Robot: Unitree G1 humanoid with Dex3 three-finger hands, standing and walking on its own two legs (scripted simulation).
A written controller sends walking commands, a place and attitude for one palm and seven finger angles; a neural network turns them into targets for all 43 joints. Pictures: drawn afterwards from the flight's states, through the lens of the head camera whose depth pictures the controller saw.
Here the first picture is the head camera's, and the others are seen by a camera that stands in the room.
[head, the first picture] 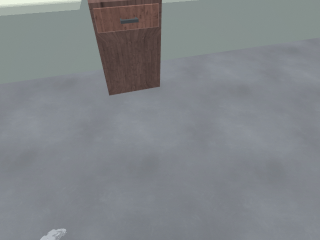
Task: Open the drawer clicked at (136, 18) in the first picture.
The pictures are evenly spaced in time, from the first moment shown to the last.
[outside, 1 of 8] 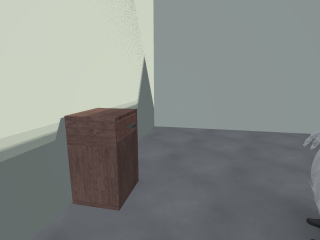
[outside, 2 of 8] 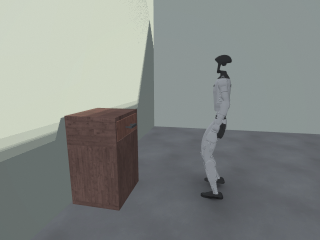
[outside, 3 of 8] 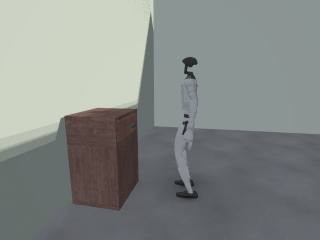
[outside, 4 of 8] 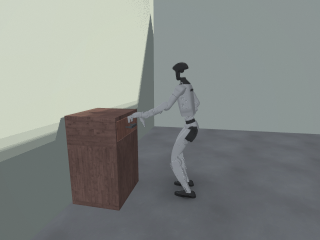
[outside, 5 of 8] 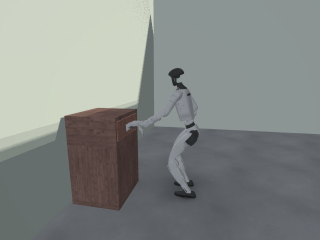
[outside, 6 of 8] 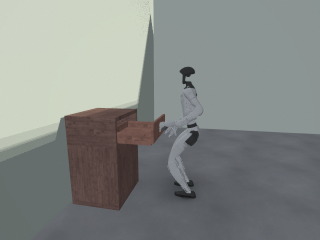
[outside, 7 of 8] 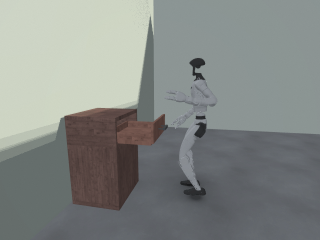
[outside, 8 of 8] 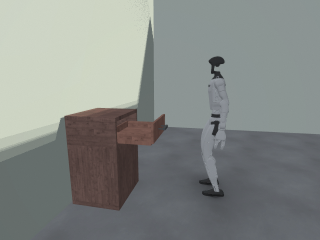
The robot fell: no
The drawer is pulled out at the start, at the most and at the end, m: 0.00 0.30 0.30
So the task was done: yes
